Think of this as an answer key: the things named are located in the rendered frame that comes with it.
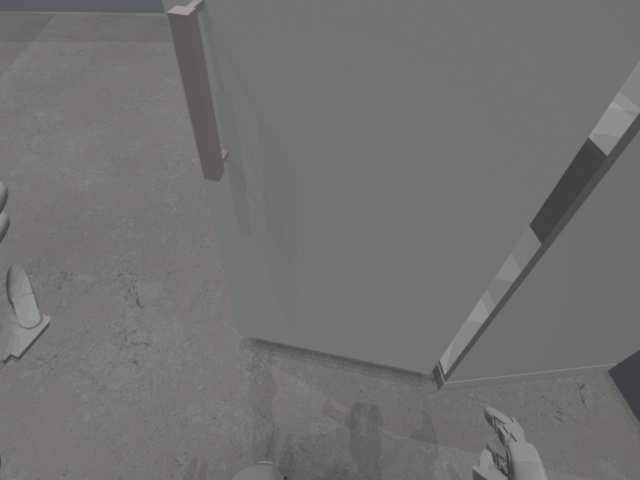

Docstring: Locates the handle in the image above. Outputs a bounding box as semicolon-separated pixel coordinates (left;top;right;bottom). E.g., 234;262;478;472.
167;0;229;182

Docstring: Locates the right robot hand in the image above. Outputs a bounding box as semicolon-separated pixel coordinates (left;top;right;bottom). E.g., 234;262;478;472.
472;407;548;480

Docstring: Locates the fridge door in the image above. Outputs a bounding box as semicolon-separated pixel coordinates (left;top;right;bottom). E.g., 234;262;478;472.
162;0;640;375

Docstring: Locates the left robot hand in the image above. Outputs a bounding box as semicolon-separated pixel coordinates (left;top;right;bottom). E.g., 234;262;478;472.
0;181;51;370

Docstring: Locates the robot left shin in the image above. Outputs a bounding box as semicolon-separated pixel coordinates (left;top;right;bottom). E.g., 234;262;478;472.
257;461;280;473

